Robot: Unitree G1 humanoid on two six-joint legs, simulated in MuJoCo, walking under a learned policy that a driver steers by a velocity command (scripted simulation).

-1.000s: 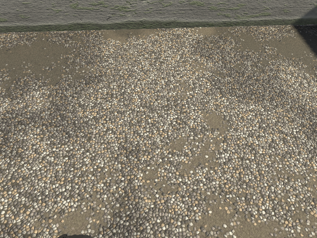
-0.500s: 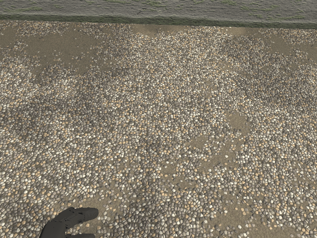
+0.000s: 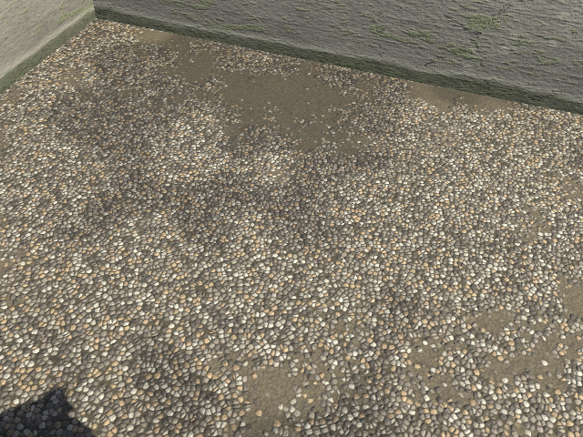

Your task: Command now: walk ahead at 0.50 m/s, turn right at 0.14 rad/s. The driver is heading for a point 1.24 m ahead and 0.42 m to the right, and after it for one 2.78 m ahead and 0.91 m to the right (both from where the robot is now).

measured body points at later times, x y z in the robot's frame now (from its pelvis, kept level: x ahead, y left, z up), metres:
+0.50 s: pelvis +0.04 +0.01 +0.00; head +0.04 +0.02 +0.45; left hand +0.22 +0.22 -0.10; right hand +0.21 -0.27 -0.04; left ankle +0.13 +0.09 -0.71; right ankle -0.01 -0.10 -0.71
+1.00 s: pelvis +0.06 +0.02 +0.02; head +0.05 +0.02 +0.47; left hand +0.33 +0.11 -0.06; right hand +0.11 -0.24 -0.07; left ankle +0.13 +0.09 -0.71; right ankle +0.03 -0.08 -0.71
